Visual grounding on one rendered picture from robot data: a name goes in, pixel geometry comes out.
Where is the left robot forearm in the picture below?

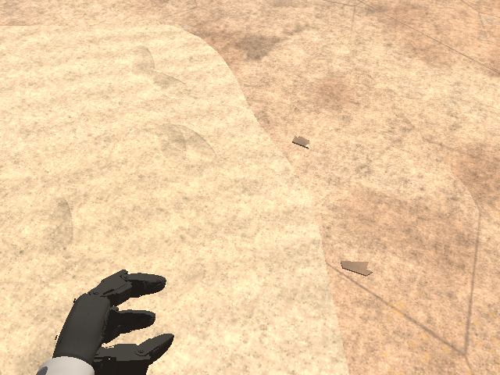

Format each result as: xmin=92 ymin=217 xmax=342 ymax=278
xmin=36 ymin=356 xmax=95 ymax=375

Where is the left robot hand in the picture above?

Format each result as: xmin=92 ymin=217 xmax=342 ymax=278
xmin=52 ymin=270 xmax=174 ymax=375

